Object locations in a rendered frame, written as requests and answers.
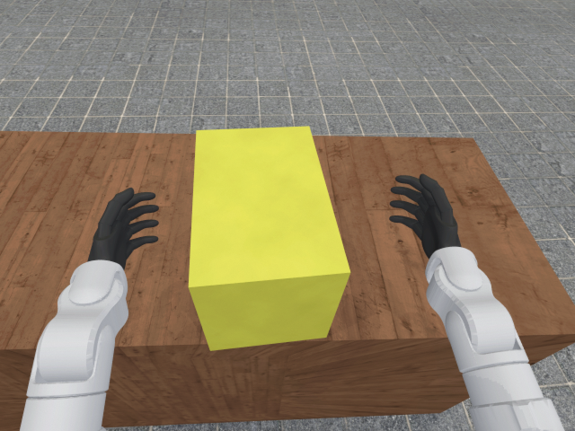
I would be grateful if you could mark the robot right forearm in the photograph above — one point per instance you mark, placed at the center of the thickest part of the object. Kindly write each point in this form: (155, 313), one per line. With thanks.
(502, 387)

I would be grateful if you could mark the right robot hand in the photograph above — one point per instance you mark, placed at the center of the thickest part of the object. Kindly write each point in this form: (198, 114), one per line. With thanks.
(435, 225)

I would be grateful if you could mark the carton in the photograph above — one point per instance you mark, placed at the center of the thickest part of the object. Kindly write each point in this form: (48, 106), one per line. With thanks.
(267, 263)

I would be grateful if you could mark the robot left forearm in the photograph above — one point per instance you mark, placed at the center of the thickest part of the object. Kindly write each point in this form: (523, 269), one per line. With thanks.
(72, 365)

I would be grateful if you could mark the pedestal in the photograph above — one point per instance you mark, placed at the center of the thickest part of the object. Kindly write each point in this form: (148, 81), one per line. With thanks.
(387, 351)

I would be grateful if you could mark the left robot hand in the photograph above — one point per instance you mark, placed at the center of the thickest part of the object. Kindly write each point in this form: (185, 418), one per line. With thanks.
(111, 240)

